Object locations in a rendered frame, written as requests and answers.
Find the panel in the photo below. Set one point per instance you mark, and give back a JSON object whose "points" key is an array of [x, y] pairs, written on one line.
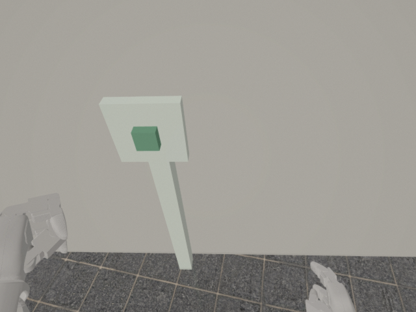
{"points": [[166, 112]]}

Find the left robot forearm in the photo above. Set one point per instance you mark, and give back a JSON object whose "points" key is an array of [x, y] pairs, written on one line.
{"points": [[13, 294]]}

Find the button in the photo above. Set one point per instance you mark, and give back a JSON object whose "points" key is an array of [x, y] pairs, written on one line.
{"points": [[146, 138]]}

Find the robot left hand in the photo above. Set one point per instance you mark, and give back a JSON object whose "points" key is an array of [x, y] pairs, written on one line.
{"points": [[48, 224]]}

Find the robot right hand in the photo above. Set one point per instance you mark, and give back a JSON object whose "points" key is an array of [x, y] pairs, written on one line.
{"points": [[335, 298]]}

